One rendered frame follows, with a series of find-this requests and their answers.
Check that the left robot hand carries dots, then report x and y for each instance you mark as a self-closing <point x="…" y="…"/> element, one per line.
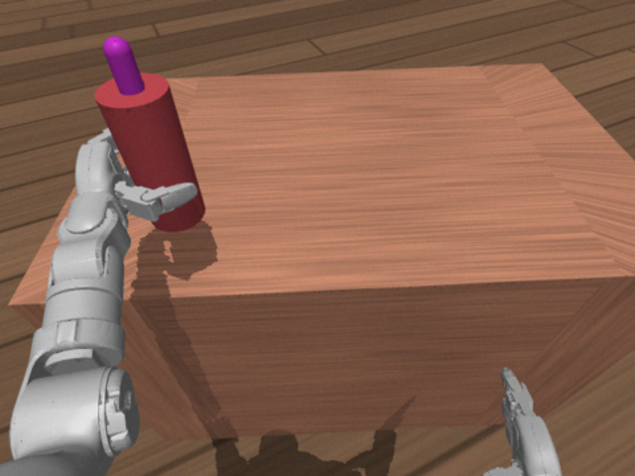
<point x="97" y="169"/>

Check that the right robot hand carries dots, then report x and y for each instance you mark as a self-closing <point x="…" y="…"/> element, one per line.
<point x="534" y="453"/>

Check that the left robot arm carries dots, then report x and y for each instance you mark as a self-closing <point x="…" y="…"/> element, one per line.
<point x="76" y="410"/>

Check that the bottle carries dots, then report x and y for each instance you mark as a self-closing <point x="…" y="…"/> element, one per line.
<point x="142" y="118"/>

